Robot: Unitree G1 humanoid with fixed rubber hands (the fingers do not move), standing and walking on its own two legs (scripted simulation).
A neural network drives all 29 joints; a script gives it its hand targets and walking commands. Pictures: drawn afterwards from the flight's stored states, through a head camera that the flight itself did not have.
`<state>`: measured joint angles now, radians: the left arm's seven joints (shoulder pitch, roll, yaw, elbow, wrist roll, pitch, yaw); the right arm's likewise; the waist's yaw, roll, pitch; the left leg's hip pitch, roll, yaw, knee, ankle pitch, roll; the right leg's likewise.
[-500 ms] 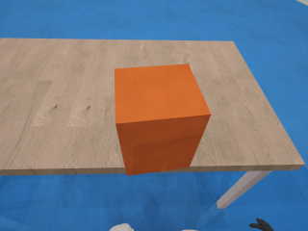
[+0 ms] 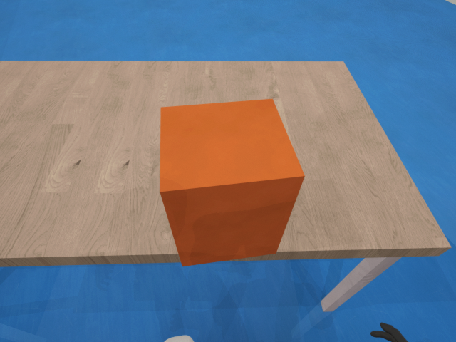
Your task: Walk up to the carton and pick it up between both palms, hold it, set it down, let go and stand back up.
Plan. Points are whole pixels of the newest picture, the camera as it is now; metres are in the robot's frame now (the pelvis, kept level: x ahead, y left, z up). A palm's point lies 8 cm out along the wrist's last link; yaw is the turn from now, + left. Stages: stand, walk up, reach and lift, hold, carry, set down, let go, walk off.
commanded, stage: walk up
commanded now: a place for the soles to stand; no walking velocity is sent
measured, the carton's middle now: (224, 188) +0.36 +0.02 +0.06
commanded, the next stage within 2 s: reach and lift in 0.66 s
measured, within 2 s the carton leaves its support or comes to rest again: neither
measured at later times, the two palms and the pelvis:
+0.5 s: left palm out of the picture +0.07 +0.31 -0.11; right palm out of the picture +0.10 -0.30 -0.10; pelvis +0.00 +0.00 +0.00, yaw +0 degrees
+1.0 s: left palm (81, 306) +0.19 +0.28 -0.07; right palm (389, 335) +0.15 -0.28 -0.10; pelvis +0.01 +0.00 -0.01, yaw +0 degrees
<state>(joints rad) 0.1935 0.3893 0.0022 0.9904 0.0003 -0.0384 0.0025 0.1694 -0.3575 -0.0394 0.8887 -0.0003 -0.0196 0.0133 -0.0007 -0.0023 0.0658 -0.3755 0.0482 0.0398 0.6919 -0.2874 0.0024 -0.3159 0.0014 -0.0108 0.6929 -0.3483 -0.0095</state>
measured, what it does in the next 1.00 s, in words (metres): stands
